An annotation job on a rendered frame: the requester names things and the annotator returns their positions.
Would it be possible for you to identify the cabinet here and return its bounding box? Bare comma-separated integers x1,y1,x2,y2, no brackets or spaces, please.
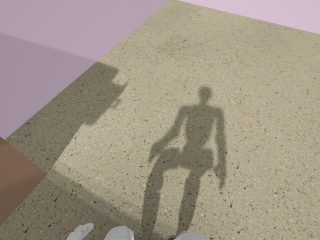
0,137,47,226

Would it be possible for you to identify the left robot thigh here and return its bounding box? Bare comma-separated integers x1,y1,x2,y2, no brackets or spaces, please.
104,226,134,240

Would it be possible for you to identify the left robot hand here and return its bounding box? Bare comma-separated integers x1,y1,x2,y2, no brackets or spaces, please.
66,223,94,240

